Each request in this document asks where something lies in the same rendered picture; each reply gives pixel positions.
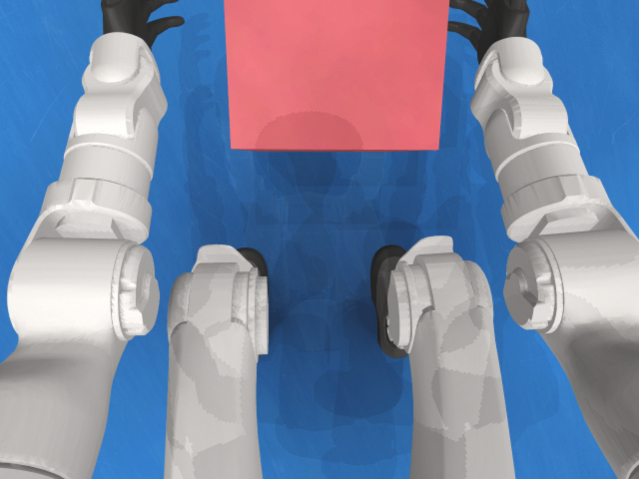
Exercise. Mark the right robot shin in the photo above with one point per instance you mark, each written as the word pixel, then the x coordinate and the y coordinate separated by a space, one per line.
pixel 442 244

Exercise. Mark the robot left hand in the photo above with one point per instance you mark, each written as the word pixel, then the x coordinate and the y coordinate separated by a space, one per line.
pixel 131 16

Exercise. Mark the robot left upper arm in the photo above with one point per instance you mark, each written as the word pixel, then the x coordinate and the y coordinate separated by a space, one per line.
pixel 75 304

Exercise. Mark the carton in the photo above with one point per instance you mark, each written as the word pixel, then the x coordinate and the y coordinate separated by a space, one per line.
pixel 335 75

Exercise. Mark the robot right upper arm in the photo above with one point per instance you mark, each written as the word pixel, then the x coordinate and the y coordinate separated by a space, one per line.
pixel 580 292

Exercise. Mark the robot right hand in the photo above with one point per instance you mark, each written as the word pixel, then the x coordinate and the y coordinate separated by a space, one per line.
pixel 502 19

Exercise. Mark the left robot foot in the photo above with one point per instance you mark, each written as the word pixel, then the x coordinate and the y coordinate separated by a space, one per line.
pixel 256 260

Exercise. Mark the robot right forearm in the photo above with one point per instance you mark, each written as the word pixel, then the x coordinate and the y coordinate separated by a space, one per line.
pixel 535 158

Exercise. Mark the robot left forearm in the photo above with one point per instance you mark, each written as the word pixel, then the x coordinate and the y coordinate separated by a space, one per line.
pixel 103 188

